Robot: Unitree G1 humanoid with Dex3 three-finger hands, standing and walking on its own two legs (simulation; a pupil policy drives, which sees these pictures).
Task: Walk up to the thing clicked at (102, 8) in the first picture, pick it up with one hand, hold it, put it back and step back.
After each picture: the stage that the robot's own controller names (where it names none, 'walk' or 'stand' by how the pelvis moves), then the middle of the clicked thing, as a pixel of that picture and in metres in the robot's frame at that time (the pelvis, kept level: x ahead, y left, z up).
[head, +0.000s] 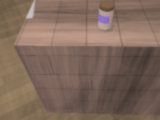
stand; (105, 15) +0.68 -0.08 +0.06
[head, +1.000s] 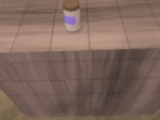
rise first; (72, 15) +0.62 +0.09 +0.09
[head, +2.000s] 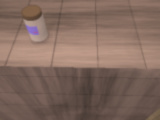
rise first; (35, 24) +0.52 +0.20 +0.10
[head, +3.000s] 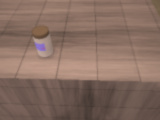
stand; (43, 41) +0.52 +0.20 +0.06
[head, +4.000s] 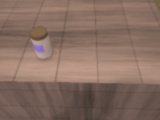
stand; (41, 42) +0.50 +0.20 +0.06
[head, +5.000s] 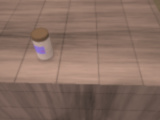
stand; (42, 44) +0.50 +0.19 +0.06
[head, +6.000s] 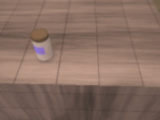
stand; (42, 44) +0.50 +0.19 +0.06
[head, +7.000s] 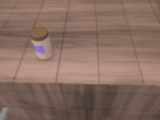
rise first; (42, 43) +0.50 +0.20 +0.06
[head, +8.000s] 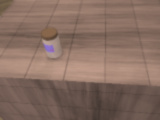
go down; (51, 43) +0.51 +0.20 +0.06
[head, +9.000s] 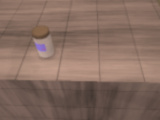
go down; (43, 42) +0.51 +0.19 +0.07
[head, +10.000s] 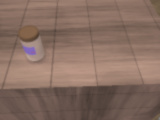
go down; (32, 44) +0.48 +0.18 +0.07
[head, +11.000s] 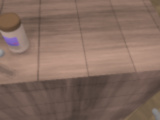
close in; (14, 33) +0.49 +0.20 +0.09
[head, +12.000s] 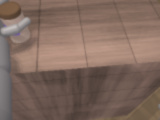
close; (15, 23) +0.52 +0.20 +0.11
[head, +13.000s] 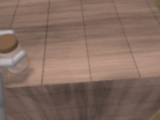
lift; (11, 54) +0.41 +0.23 +0.10
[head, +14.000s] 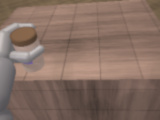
lift; (29, 50) +0.33 +0.18 +0.23
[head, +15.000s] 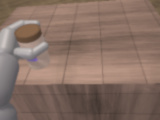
hold; (34, 47) +0.34 +0.16 +0.23
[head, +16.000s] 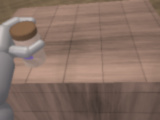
hold; (29, 45) +0.33 +0.17 +0.24
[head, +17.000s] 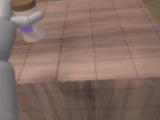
crouch; (29, 19) +0.42 +0.17 +0.27
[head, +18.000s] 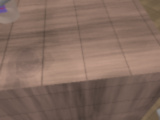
lower; out of the picture +0.51 +0.20 +0.25
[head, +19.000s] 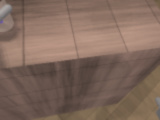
lower; out of the picture +0.54 +0.20 +0.12
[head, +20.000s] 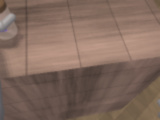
lower; (0, 18) +0.52 +0.20 +0.12
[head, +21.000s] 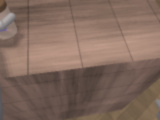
lower; (0, 18) +0.52 +0.21 +0.12
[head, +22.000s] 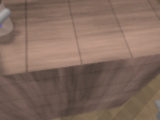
lower; out of the picture +0.53 +0.21 +0.12
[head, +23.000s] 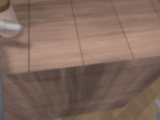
withdraw; (3, 16) +0.52 +0.20 +0.12
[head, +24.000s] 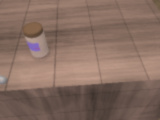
sink last; (36, 40) +0.49 +0.18 +0.10
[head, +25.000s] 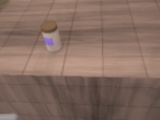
stand; (51, 36) +0.55 +0.20 +0.08
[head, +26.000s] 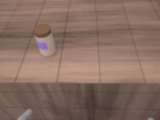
stand; (45, 40) +0.52 +0.19 +0.07
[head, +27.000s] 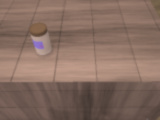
stand; (41, 39) +0.52 +0.20 +0.06
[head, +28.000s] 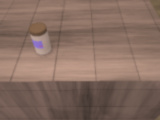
stand; (40, 39) +0.52 +0.20 +0.06
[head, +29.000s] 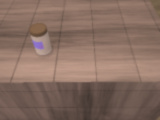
stand; (41, 39) +0.52 +0.20 +0.06
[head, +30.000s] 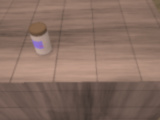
stand; (40, 39) +0.52 +0.20 +0.07
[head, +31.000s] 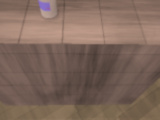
walk; (47, 1) +0.63 +0.16 +0.08
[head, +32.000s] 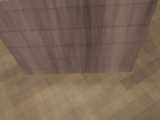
walk; out of the picture +0.99 +0.23 +0.08
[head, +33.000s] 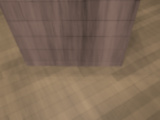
stand; out of the picture +1.22 +0.20 +0.08
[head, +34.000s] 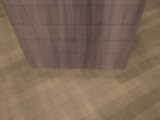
stand; out of the picture +1.20 +0.17 +0.06
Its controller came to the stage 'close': yes
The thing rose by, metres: 0.21
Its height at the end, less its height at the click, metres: +0.00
